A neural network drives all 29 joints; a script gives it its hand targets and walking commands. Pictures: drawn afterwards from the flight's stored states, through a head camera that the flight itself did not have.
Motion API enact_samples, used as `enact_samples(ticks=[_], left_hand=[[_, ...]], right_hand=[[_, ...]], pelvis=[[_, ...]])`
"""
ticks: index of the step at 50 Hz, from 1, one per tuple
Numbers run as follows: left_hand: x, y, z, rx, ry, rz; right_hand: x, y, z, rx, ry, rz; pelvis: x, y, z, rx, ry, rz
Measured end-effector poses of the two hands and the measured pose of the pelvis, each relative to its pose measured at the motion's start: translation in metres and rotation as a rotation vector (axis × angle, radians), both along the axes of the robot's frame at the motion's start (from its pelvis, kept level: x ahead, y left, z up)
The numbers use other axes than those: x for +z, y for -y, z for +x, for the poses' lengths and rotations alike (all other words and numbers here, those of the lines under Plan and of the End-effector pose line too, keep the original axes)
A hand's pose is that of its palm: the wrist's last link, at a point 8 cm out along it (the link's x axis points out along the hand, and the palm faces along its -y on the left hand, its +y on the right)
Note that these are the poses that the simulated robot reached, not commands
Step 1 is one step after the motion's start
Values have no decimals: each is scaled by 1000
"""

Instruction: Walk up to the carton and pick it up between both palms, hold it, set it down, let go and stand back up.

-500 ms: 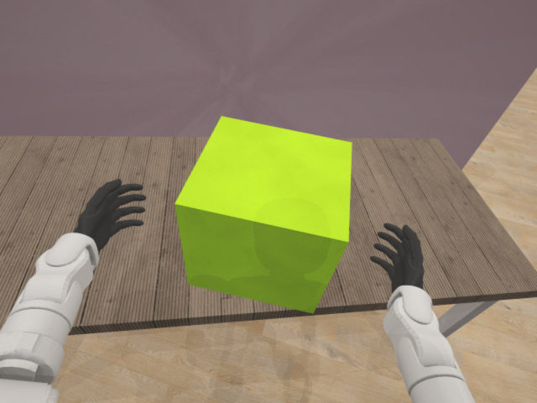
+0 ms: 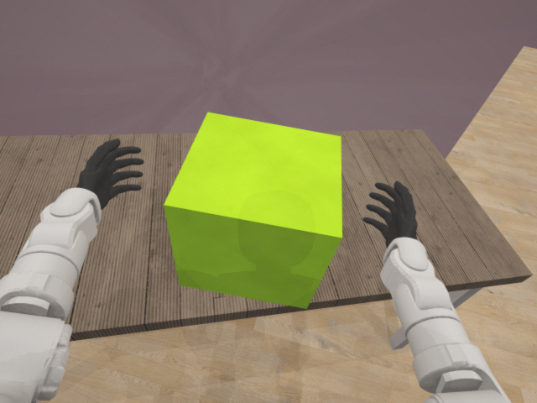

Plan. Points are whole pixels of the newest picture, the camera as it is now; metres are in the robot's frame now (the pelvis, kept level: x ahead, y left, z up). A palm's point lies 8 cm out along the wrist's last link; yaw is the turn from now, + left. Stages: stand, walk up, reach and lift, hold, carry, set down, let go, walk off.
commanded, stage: reach and lift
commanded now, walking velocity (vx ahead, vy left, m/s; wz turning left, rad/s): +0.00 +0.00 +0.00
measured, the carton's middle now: (258, 212) +0.47 -0.02 -0.02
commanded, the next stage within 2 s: none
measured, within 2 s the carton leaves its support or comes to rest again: neither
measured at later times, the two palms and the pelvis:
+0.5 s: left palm (111, 148) +0.47 +0.21 +0.13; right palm (404, 195) +0.39 -0.23 +0.12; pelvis -0.01 -0.01 +0.00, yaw +0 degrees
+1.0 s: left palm (115, 156) +0.48 +0.21 +0.11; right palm (399, 200) +0.40 -0.23 +0.11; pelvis -0.01 -0.02 -0.01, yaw +1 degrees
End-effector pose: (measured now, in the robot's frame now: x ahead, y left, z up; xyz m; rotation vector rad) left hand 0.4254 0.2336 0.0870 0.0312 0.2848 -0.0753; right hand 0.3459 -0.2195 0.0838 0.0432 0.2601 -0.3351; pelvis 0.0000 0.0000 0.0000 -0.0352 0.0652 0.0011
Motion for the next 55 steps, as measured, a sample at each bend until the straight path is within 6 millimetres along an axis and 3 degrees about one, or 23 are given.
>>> enact_samples(ticks=[8,17,25,36,46,55], left_hand=[[19,8,17,-13,23,12],[28,13,30,1,-1,41],[42,22,44,19,33,6],[47,27,56,39,36,1],[36,21,56,56,11,24],[-5,25,45,56,-31,57]], right_hand=[[19,8,14,-18,18,-9],[25,16,27,-17,-9,-3],[41,7,46,26,5,-23],[55,-1,63,17,1,-38],[40,8,56,-17,-36,-54],[-8,4,46,-8,-89,-38]], pelvis=[[-1,-2,0,0,-16,-6],[-3,-1,-5,-1,-49,-4],[-4,7,-10,0,-102,3],[-5,15,-9,11,-165,1],[-7,17,-8,20,-182,-5],[-15,12,-16,23,-237,-6]])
